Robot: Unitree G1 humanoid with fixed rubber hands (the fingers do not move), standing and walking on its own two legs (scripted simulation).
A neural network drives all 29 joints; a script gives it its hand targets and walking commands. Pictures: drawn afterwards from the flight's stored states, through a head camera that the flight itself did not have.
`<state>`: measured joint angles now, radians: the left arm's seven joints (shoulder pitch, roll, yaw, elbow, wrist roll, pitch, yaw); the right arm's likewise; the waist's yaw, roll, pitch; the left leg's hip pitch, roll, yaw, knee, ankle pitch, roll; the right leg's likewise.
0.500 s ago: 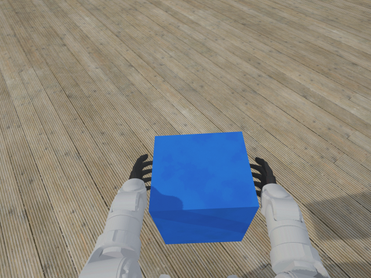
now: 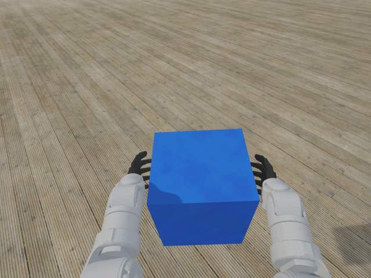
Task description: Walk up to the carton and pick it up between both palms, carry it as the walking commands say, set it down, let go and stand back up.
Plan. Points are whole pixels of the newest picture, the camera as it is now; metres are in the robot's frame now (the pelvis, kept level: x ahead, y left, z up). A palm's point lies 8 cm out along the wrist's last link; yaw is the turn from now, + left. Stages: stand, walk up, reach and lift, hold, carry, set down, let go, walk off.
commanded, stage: reach and lift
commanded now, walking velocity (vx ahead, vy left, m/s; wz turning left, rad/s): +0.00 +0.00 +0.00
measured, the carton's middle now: (200, 190) +0.36 -0.01 -0.01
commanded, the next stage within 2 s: hold in 1.16 s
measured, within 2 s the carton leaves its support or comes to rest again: neither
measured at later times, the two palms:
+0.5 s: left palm (129, 182) +0.32 +0.15 +0.09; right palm (271, 184) +0.30 -0.16 +0.09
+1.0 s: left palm (131, 181) +0.33 +0.15 +0.08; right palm (268, 181) +0.31 -0.16 +0.08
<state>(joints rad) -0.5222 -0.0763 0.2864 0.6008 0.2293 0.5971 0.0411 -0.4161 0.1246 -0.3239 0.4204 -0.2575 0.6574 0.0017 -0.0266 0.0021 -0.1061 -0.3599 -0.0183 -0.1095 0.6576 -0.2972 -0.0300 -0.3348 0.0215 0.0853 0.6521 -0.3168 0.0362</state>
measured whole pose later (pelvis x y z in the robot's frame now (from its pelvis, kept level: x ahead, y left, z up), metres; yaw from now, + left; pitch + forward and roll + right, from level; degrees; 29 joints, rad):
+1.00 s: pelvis +0.02 +0.00 +0.02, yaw +0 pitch -7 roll +0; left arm -0.42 -0.09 0.27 0.49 0.30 0.77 -0.01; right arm -0.37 0.13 -0.25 0.39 -0.26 0.82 0.00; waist -0.03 -0.01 -0.06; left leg -0.09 0.00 -0.10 0.48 -0.27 -0.03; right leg -0.06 0.02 0.09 0.46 -0.27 0.03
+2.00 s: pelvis +0.03 +0.00 +0.02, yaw -1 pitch -6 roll +0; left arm -0.21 -0.14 0.20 0.20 0.29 0.81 -0.02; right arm -0.17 0.14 -0.15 0.12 -0.26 0.83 0.02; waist -0.03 -0.01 -0.03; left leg -0.07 0.00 -0.10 0.42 -0.24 -0.03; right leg -0.06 0.02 0.10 0.42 -0.25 0.03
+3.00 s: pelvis -0.01 +0.03 +0.01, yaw -10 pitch +4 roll +1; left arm -0.25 -0.12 0.16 -0.23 0.14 1.24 0.05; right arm -0.21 0.14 -0.13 -0.32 -0.15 1.25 -0.06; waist -0.02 0.01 -0.13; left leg -0.37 0.06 0.13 0.56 -0.29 0.00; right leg -0.37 -0.01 -0.05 0.58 -0.27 -0.03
